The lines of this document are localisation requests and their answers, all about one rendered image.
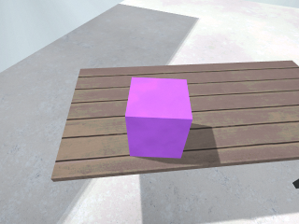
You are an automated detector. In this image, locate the carton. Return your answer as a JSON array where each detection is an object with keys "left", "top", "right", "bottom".
[{"left": 125, "top": 77, "right": 192, "bottom": 159}]

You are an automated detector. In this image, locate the table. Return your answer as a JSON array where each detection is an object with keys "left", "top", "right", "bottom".
[{"left": 50, "top": 60, "right": 299, "bottom": 189}]

